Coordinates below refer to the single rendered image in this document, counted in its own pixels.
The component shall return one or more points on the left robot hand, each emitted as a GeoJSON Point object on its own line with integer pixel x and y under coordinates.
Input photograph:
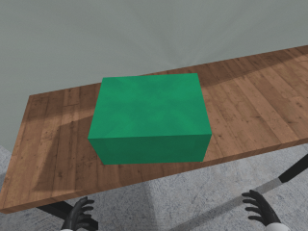
{"type": "Point", "coordinates": [72, 219]}

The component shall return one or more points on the right robot hand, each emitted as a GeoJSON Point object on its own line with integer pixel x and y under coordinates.
{"type": "Point", "coordinates": [267, 214]}

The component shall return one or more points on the carton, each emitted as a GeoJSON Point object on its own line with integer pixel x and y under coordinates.
{"type": "Point", "coordinates": [150, 119]}

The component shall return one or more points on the table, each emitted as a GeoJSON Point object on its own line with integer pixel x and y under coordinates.
{"type": "Point", "coordinates": [255, 104]}

